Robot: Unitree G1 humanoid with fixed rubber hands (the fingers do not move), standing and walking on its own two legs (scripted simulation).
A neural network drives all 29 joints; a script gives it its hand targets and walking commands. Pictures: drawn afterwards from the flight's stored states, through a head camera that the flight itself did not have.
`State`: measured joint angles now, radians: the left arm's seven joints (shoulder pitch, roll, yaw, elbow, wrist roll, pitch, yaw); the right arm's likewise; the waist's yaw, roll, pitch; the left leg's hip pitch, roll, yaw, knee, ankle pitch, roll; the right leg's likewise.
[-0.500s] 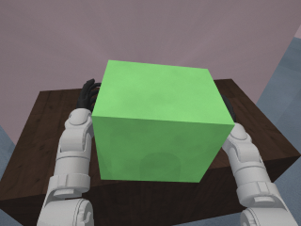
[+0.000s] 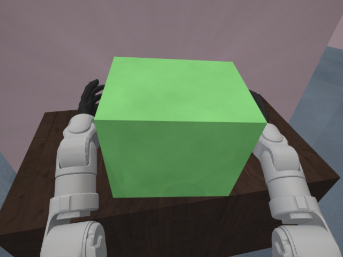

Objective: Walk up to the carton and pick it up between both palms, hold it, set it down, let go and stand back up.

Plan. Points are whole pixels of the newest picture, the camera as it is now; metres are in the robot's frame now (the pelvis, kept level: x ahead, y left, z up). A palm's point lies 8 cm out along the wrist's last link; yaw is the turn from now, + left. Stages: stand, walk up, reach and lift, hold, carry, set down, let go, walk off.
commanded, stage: reach and lift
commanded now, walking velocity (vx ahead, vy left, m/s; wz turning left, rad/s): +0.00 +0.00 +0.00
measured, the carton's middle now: (173, 128) +0.39 -0.02 +0.15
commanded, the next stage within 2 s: hold in 0.60 s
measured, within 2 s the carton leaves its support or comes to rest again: neither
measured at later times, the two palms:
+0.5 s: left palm (83, 114) +0.38 +0.18 +0.21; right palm (253, 120) +0.36 -0.20 +0.19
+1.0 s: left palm (79, 108) +0.37 +0.18 +0.23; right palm (256, 113) +0.36 -0.20 +0.21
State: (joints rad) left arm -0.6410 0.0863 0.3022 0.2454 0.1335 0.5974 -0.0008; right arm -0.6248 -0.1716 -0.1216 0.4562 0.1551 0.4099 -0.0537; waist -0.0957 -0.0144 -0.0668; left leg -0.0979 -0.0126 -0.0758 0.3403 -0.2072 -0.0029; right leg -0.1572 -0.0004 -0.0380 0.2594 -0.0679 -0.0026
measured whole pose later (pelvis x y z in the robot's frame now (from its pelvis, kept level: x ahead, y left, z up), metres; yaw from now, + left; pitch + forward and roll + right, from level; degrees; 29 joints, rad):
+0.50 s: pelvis +0.01 +0.01 +0.00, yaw +0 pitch -3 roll -1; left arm -0.63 0.08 0.32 0.19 0.15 0.68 -0.01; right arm -0.64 -0.18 -0.10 0.46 0.20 0.46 -0.07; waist -0.10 -0.01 -0.07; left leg -0.07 -0.01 -0.07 0.35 -0.23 0.00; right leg -0.12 0.00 -0.03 0.26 -0.08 0.00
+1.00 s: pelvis +0.00 +0.00 +0.00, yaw -1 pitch -3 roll -1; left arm -0.70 0.09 0.34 0.21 0.16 0.75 -0.01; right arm -0.72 -0.20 -0.09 0.48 0.21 0.53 -0.07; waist -0.07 0.00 -0.09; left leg -0.09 0.00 -0.07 0.35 -0.22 0.00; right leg -0.15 0.01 -0.03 0.26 -0.07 -0.01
